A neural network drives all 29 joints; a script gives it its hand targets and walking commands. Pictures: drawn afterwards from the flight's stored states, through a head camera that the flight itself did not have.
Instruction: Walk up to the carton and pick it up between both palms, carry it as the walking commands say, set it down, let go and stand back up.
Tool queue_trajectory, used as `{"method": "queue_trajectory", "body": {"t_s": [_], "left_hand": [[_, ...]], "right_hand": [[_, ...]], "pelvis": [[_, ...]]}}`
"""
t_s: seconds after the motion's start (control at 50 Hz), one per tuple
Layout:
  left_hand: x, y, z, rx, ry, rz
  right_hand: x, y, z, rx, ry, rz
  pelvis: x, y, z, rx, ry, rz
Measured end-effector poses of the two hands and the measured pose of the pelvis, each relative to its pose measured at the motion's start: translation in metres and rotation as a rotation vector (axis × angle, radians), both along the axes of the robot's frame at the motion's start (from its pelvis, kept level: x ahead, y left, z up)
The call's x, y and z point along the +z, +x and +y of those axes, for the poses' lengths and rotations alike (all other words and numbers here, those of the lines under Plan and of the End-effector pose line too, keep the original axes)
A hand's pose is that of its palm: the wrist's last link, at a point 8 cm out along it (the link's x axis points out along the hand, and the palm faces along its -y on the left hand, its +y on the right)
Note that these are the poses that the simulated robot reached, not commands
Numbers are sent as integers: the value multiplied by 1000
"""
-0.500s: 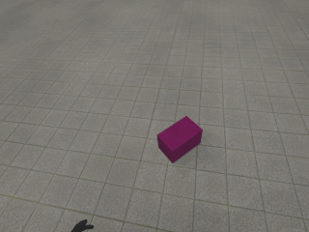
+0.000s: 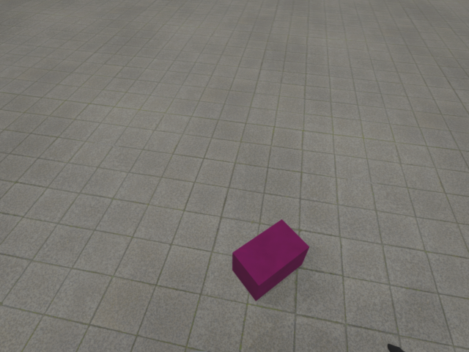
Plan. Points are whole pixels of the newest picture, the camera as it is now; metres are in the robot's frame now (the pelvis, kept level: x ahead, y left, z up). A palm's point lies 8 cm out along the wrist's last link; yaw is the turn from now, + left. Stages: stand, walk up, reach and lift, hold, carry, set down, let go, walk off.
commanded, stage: walk up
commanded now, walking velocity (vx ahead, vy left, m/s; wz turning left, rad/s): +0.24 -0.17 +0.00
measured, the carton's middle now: (269, 258) +0.61 -0.11 -0.68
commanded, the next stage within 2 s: none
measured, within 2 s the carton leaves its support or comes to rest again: neither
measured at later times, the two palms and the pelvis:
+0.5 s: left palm (135, 346) +0.15 +0.21 -0.09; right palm (413, 336) +0.19 -0.30 -0.12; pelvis +0.12 -0.05 +0.02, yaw +0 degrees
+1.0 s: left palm (132, 340) +0.16 +0.22 -0.11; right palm (404, 326) +0.20 -0.28 -0.10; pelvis +0.12 -0.03 +0.01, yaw +1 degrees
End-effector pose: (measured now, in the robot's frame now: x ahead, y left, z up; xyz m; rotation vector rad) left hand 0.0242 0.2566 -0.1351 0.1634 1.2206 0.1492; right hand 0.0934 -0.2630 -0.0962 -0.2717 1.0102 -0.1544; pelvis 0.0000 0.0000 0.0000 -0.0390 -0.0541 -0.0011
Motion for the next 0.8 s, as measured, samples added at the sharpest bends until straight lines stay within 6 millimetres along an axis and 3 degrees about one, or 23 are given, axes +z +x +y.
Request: {"method": "queue_trajectory", "body": {"t_s": [0.06,0.12,0.28,0.34,0.4,0.5,0.64,0.8], "left_hand": [[9,40,-1,-17,-15,-53],[16,66,-3,-21,-13,-71],[28,107,-23,-28,50,-39],[32,115,-37,-16,71,-26],[40,117,-46,-18,91,6],[43,127,-49,-9,106,25],[21,144,-39,1,55,-8],[15,146,-37,10,16,-31]], "right_hand": [[8,8,-1,-13,-14,14],[9,18,-4,-19,-11,33],[-14,48,-25,-26,48,111],[-25,64,-33,-18,77,131],[-25,84,-36,-18,93,131],[-23,95,-37,-20,96,157],[-17,110,-25,-21,44,127],[-4,113,-20,-22,13,93]], "pelvis": [[8,15,1,-2,-6,-8],[13,31,-2,-2,-4,-8],[11,70,-30,-2,33,47],[9,87,-43,9,46,60],[15,102,-49,8,56,84],[19,116,-50,7,62,105],[10,125,-33,12,32,77],[12,124,-26,14,26,65]]}}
